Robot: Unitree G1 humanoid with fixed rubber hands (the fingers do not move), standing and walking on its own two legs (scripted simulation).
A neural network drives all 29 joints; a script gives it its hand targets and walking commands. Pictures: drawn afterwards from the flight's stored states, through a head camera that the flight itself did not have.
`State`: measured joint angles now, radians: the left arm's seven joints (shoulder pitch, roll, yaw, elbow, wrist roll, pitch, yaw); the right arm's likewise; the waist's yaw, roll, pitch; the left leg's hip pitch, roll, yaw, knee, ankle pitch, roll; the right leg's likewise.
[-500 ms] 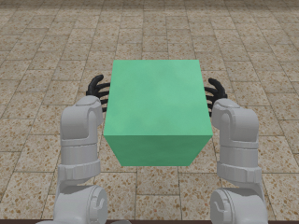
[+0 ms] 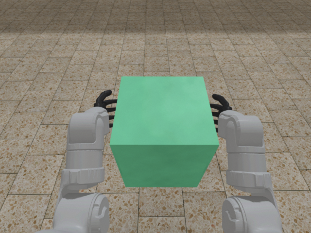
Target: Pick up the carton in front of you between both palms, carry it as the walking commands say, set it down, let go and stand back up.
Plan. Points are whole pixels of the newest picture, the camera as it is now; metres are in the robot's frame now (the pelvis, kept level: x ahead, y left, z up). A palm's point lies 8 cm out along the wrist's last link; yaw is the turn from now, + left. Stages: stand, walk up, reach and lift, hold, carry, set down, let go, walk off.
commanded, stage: carry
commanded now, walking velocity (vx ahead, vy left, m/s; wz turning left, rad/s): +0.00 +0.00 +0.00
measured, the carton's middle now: (161, 135) +0.35 +0.00 +0.04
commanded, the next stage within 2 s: none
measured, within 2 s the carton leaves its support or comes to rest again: neither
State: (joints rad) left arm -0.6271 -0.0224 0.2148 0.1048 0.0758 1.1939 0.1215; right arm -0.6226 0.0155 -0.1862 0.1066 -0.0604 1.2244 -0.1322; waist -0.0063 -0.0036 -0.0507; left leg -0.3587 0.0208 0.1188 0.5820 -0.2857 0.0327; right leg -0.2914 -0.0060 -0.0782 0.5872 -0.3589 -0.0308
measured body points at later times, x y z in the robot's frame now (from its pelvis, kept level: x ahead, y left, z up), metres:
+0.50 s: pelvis -0.03 +0.01 +0.01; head -0.05 +0.01 +0.46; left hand +0.33 +0.16 +0.13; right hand +0.33 -0.14 +0.12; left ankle +0.01 +0.10 -0.73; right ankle -0.03 -0.10 -0.73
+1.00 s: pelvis -0.03 +0.01 +0.00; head -0.04 +0.01 +0.45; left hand +0.33 +0.17 +0.12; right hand +0.33 -0.14 +0.12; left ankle +0.01 +0.10 -0.73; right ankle -0.03 -0.10 -0.73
